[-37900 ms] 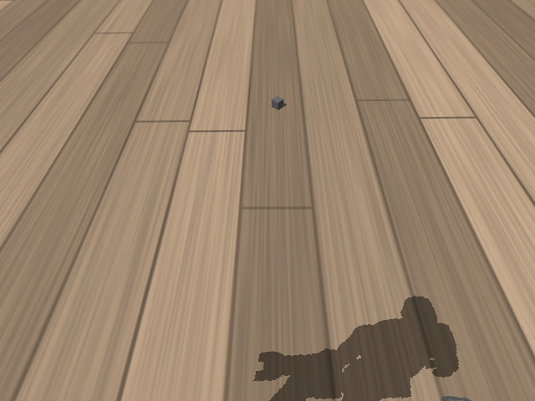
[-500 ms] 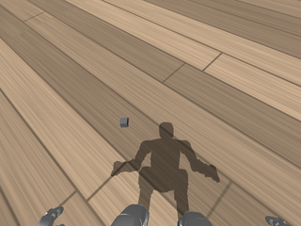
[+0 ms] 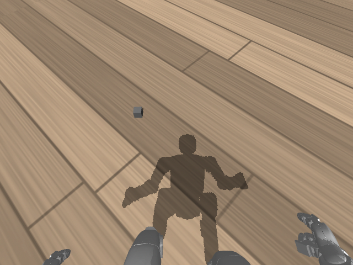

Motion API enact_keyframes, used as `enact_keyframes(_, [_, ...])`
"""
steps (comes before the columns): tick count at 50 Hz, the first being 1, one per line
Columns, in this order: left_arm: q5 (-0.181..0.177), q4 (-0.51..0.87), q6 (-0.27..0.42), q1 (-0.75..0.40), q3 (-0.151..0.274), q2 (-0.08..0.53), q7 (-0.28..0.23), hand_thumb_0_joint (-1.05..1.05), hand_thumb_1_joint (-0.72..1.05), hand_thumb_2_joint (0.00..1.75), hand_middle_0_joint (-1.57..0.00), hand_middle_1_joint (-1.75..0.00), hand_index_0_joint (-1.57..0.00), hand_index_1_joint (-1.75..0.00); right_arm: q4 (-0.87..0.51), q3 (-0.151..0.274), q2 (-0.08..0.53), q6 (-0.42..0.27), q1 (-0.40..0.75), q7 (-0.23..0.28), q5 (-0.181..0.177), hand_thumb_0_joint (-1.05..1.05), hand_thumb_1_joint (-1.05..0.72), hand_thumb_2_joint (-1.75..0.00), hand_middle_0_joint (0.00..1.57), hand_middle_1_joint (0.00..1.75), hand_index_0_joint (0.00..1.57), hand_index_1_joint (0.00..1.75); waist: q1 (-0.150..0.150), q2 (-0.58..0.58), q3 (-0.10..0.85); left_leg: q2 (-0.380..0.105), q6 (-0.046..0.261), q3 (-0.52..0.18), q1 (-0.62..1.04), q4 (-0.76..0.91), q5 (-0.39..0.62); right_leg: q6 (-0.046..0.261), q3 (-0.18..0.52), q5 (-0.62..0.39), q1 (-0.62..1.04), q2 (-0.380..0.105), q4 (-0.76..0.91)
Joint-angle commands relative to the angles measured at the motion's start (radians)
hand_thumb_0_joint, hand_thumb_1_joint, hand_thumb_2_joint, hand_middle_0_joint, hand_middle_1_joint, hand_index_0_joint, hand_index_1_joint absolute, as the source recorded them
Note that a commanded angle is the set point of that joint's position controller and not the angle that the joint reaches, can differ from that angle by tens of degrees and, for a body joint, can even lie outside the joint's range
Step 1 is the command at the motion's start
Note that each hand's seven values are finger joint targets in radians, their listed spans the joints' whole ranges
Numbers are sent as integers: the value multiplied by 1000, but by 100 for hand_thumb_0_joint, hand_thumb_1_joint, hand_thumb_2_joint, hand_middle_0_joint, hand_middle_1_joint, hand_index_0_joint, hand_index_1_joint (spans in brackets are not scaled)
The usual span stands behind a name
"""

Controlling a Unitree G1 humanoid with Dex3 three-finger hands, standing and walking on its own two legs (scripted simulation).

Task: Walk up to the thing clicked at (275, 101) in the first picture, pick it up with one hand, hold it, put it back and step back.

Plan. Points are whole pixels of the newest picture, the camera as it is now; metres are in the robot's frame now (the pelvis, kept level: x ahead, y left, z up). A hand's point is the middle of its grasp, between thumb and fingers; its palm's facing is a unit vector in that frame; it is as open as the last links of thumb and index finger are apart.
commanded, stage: step back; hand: left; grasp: from above
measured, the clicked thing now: (138, 112) +1.02 +0.33 -0.72
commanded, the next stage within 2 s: stand in 1.12 s
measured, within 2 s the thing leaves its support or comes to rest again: neither
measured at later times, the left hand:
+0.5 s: hand out of the picture -0.02 +0.28 -0.12, palm faces +0.06 -0.91 -0.40, open 7.4 cm
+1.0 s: hand out of the picture +0.03 +0.30 -0.14, palm faces +0.12 -0.92 -0.38, open 7.4 cm
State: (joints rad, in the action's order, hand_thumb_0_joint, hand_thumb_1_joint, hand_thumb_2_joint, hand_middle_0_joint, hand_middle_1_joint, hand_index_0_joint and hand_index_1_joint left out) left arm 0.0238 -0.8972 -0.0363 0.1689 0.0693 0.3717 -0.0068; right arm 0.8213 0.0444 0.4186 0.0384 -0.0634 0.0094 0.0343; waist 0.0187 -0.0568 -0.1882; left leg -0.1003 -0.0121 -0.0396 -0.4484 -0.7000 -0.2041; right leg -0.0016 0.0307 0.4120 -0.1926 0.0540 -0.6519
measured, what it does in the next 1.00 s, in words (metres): steps on the spot: left foot, then left foot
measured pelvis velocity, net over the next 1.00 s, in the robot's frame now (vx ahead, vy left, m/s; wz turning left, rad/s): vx -0.01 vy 0.02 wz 0.09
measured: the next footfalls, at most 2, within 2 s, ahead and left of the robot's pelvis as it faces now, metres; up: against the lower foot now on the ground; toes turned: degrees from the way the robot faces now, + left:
left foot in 0.30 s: -0.02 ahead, +0.13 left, +0.00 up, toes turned +2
left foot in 0.90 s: +0.09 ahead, +0.16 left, +0.00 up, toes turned +6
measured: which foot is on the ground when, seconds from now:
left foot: down 0.00-0.00, up 0.02-0.28, down 0.30-0.58, up 0.60-0.88, down 0.90-1.00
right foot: down 0.00-1.00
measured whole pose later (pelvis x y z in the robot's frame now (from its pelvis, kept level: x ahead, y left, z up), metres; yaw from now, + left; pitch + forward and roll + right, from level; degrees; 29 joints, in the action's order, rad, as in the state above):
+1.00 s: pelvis -0.01 +0.02 +0.01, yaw +5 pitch -3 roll +0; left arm -0.01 -0.98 0.00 0.18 0.04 0.39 -0.01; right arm 1.00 0.04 0.35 0.00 -0.14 0.00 0.03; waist 0.03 0.01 -0.13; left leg -0.03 -0.01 0.00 -0.34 -0.62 -0.22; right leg 0.01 0.00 0.48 -0.26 -0.04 -0.77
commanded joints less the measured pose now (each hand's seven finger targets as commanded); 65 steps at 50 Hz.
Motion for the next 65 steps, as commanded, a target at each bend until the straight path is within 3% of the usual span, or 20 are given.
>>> enact_keyframes(1, [34, 81, 47, 23, 101, 417, -17, 0, 90, 90, -20, -30, -20, -30, -71, 53, 148, 5, -8, 23, -10, 0, -90, -90, 20, 30, 20, 30, 58, 321, 203, 134, 12, -112, -49, -267, -403, 262, 581, 9, -160, -455, 369])
enact_keyframes(3, [25, 107, 51, -91, 79, 337, -19, 0, 90, 90, -20, -30, -20, -30, -27, 76, 217, 5, -21, 13, -17, 0, -90, -90, 20, 30, 20, 30, -3, 194, 60, 106, 15, -165, 64, -373, -306, 237, 469, 73, -361, -414, 392])
enact_keyframes(5, [19, 87, 64, -97, 64, 256, -23, 0, 90, 90, -20, -30, -20, -30, 13, 51, 155, -9, -69, 8, -27, 0, -90, -90, 20, 30, 20, 30, -30, 143, 82, 171, 12, -126, -28, -348, -215, 160, 212, -219, -151, -265, 262])
enact_keyframes(10, [31, 50, 74, 41, 78, 275, -10, 0, 90, 90, -20, -30, -20, -30, 18, 42, 137, -36, -48, -7, -4, 0, -90, -90, 20, 30, 20, 30, 59, 240, 128, 124, -13, -52, -60, -68, -278, 167, 256, 125, 55, -265, 294])
enact_keyframes(14, [19, 52, 54, 3, 65, 280, 4, 0, 90, 90, -20, -30, -20, -30, 70, 58, 133, -63, -126, -19, 0, 0, -90, -90, 20, 30, 20, 30, 13, 235, 152, 138, 12, 48, 228, 300, -204, 154, 194, 125, -66, -269, 240])
enact_keyframes(16, [11, 57, 52, 35, 29, 201, 5, 0, 90, 90, -20, -30, -20, -30, 98, 81, 174, -75, -189, -11, 11, 0, -90, -90, 20, 30, 20, 30, -23, 79, 204, 42, 66, -160, 480, 377, -173, 78, 84, -20, -261, -177, 23])
enact_keyframes(17, [-7, 66, 57, -25, 16, 156, 6, 0, 90, 90, -20, -30, -20, -30, 96, 92, 258, -76, -194, -10, 13, 0, -90, -90, 20, 30, 20, 30, -50, -119, 192, -152, 166, -489, 444, 471, -450, 21, -51, 99, -405, -43, -127])
enact_keyframes(19, [2, 52, 60, -60, 52, 270, 6, 0, 90, 90, -20, -30, -20, -30, 76, 103, 306, -72, -141, -16, 9, 0, -90, -90, 20, 30, 20, 30, -40, -70, 61, -249, 275, -539, 143, 532, -674, 28, 21, 170, -295, -100, -277])
enact_keyframes(27, [8, -49, 96, 138, 49, 192, 5, 0, 90, 90, -20, -30, -20, -30, 54, 64, 160, -42, -59, -29, -2, 0, -90, -90, 20, 30, 20, 30, 47, -70, 152, -11, 111, -121, 25, 223, -388, 23, -90, -123, 135, -20, 226])
enact_keyframes(28, [16, -63, 100, 182, 64, 228, -4, 0, 90, 90, -20, -30, -20, -30, 48, 49, 113, -40, -77, -26, -5, 0, -90, -90, 20, 30, 20, 30, 66, 38, 182, 41, 84, -74, -56, 67, -374, 39, 42, -54, 231, -81, 272])
enact_keyframes(29, [32, -60, 106, 205, 85, 309, -13, 0, 90, 90, -20, -30, -20, -30, 21, 33, 58, -44, -88, -21, -10, 0, -90, -90, 20, 30, 20, 30, 75, 234, 169, 178, 35, -33, -232, -173, -372, 107, 434, 190, 264, -303, 417])
enact_keyframes(31, [24, 4, 105, 32, 98, 369, -12, 0, 90, 90, -20, -30, -20, -30, 62, 72, 177, -41, -132, -8, 5, 0, -90, -90, 20, 30, 20, 30, 29, 133, 43, 82, 27, -115, -165, -293, -340, 242, 594, 507, -42, -489, 503])
enact_keyframes(35, [9, 0, 124, 16, 68, 267, -12, 0, 90, 90, -20, -30, -20, -30, 107, 67, 151, -51, -174, -22, -2, 0, -90, -90, 20, 30, 20, 30, 4, 120, 62, 73, 22, -126, -88, -243, -187, 156, 260, 68, -20, -315, 413])
enact_keyframes(42, [-12, -1, 105, 8, 35, 249, -15, 0, 90, 90, -20, -30, -20, -30, 105, 44, 101, -58, -118, -16, -6, 0, -90, -90, 20, 30, 20, 30, 8, 221, 161, 86, 11, 72, 157, 101, -61, 127, 22, -699, -9, -262, 152])
enact_keyframes(45, [-19, 13, 84, 5, 22, 228, -18, 0, 90, 90, -20, -30, -20, -30, 137, 58, 142, -64, -159, 1, -3, 0, -90, -90, 20, 30, 20, 30, -20, 124, 240, 60, 58, 40, 314, 223, 274, 65, -17, -659, -26, -195, -26])
enact_keyframes(48, [-39, -10, 47, 25, 10, 194, -25, 0, 90, 90, -20, -30, -20, -30, 109, 67, 248, -65, -82, 9, -11, 0, -90, -90, 20, 30, 20, 30, -18, -131, 271, -256, 265, -327, 194, 334, 192, 19, -25, 162, -67, -58, -194])
enact_keyframes(51, [-24, -41, 45, 34, 7, 190, -14, 0, 90, 90, -20, -30, -20, -30, 106, 54, 207, -57, -21, 8, 6, 0, -90, -90, 20, 30, 20, 30, -1, -117, 219, -161, 197, -208, 195, 333, -18, 36, 5, 160, -124, -87, -139])
enact_keyframes(55, [-14, -98, 64, 93, 12, 168, -22, 0, 90, 90, -20, -30, -20, -30, 121, 47, 191, -46, 35, 5, -10, 0, -90, -90, 20, 30, 20, 30, 29, -118, 249, -121, 139, -122, 218, 203, 165, 13, -54, -142, -16, -72, 200])
enact_keyframes(57, [2, -90, 89, 38, 1, 243, -19, 0, 90, 90, -20, -30, -20, -30, 123, 24, 103, -56, -31, -6, -40, 0, -90, -90, 20, 30, 20, 30, -20, 99, 283, -2, 41, -37, 176, 123, 151, 47, 182, -365, 92, -237, 299])
enact_keyframes(65, [-19, -131, 84, -83, -26, 209, 2, 0, 90, 90, -20, -30, -20, -30, 200, 12, 127, -73, 18, -20, -23, 0, -90, -90, 20, 30, 20, 30, -31, 100, 188, -36, 41, -47, 330, 317, 176, 16, 54, -284, -18, -172, 304])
